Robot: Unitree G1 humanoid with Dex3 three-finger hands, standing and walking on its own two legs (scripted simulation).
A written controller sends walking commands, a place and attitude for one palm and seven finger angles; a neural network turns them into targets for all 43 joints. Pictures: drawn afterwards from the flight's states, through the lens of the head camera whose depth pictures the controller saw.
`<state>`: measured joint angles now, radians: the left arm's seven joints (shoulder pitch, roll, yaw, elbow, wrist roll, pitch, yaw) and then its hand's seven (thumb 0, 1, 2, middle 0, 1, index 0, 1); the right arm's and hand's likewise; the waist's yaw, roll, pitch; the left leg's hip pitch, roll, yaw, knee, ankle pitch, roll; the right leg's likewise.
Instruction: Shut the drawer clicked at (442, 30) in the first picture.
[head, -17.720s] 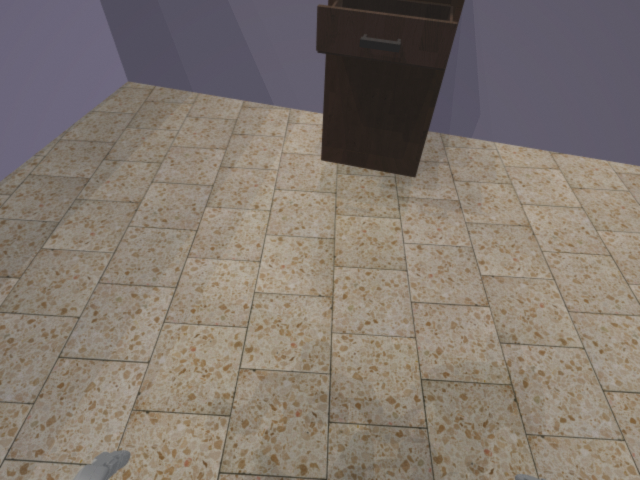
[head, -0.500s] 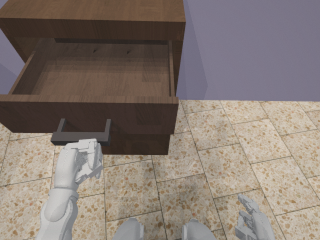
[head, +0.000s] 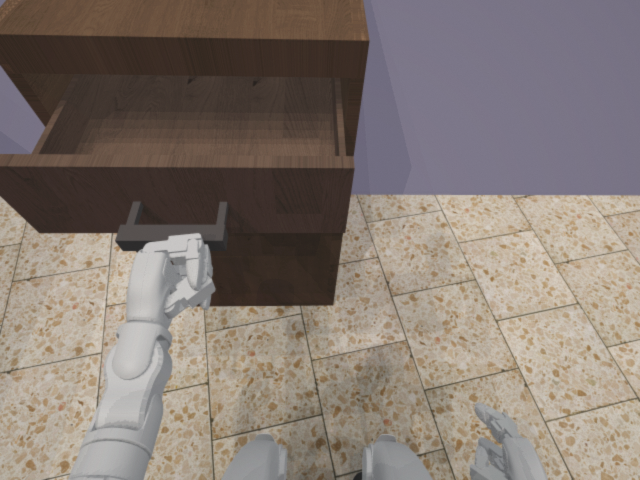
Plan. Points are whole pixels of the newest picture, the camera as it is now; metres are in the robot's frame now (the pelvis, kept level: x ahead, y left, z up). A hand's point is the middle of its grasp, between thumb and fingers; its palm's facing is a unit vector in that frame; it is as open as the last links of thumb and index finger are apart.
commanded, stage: push the drawer shut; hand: left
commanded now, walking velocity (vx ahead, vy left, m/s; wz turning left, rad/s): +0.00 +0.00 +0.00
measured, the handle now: (177, 223) +0.42 +0.20 +0.05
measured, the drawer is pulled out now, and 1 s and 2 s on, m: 0.17 0.04 0.00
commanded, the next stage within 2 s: pull the fist back off the drawer in 1.68 s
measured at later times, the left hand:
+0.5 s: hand (216, 233) +0.41 +0.15 +0.05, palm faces +0.03 -1.00 -0.05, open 3.2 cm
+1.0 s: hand (222, 194) +0.47 +0.15 +0.05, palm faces +0.05 -1.00 -0.04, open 3.2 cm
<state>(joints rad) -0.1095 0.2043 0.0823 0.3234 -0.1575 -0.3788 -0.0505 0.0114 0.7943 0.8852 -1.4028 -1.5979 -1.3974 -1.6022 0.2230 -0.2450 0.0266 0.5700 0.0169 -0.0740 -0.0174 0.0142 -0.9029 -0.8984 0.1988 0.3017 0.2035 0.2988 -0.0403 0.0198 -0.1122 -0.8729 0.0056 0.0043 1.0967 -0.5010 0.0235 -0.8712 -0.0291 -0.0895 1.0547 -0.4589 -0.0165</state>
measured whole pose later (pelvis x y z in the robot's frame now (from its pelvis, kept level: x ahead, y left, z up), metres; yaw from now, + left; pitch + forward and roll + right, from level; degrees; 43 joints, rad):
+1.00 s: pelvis -0.01 +0.00 -0.01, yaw -1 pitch +20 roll -1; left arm -0.71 0.33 0.30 0.98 -0.10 -0.48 -0.08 0.03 0.80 0.89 -1.40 -1.60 -1.40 -1.60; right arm 0.31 -0.25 0.02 0.65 -0.01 0.00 0.00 0.01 -0.90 -0.90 0.20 0.30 0.20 0.30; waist -0.13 0.02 -0.11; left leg -0.98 0.02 0.02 1.11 -0.48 0.02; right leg -0.99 -0.01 -0.08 1.06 -0.43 -0.02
